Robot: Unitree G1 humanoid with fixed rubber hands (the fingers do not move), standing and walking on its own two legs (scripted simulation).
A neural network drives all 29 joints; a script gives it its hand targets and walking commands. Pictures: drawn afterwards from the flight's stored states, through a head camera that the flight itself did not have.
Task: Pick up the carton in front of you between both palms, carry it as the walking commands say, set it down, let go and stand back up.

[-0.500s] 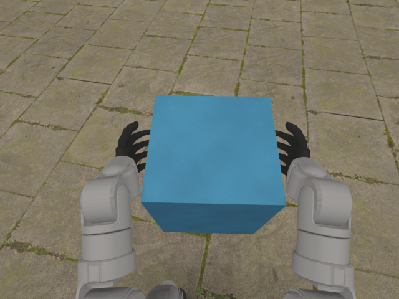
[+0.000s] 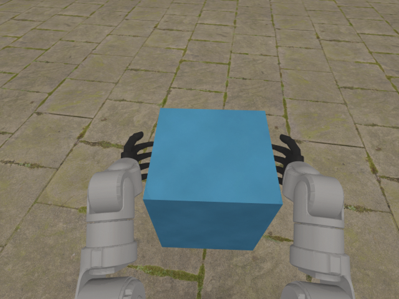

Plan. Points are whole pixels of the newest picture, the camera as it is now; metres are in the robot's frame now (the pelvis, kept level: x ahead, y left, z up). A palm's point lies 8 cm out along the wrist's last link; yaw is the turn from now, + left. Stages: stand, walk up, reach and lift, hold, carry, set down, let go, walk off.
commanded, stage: carry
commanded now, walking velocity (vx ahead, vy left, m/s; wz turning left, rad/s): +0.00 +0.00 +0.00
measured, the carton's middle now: (209, 184) +0.36 +0.00 +0.04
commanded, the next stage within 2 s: hold in 1.12 s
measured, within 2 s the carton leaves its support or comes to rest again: neither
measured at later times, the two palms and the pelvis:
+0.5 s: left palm (132, 216) +0.26 +0.14 +0.06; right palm (297, 221) +0.26 -0.16 +0.06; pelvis -0.03 -0.01 +0.00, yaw +0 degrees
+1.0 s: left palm (132, 236) +0.23 +0.14 +0.04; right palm (300, 242) +0.23 -0.16 +0.04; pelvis -0.05 -0.01 +0.00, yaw +0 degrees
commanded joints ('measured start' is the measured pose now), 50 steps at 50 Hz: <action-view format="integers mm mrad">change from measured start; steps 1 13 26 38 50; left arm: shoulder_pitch -599 -491 -259 -260 -201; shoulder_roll -884 -973 -948 -995 -957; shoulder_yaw -657 -704 -592 -597 -593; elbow -66 -33 131 192 180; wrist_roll -272 -228 -72 -71 -55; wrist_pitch -18 -127 -310 -494 -449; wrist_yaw -116 -231 -314 -365 -350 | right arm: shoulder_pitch -613 -482 -269 -256 -198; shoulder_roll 911 978 952 1007 967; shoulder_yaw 679 705 600 600 596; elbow -66 -40 120 180 173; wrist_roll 292 237 91 77 63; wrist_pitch -14 -123 -306 -485 -442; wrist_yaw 125 241 324 371 355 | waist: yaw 11 5 2 3 2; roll -29 1 3 8 9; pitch -477 -399 -294 -284 -293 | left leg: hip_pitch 236 247 203 191 187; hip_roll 121 139 145 143 148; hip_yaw -114 -136 -144 -144 -145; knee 38 -1 -77 -105 -98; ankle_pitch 554 407 229 150 189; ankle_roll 32 19 -3 -5 -1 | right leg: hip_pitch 172 79 -3 -39 -42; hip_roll -132 -126 -123 -119 -116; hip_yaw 85 87 100 109 106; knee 24 -32 -106 -128 -108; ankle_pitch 757 482 247 144 179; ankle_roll -12 -25 -28 -36 -39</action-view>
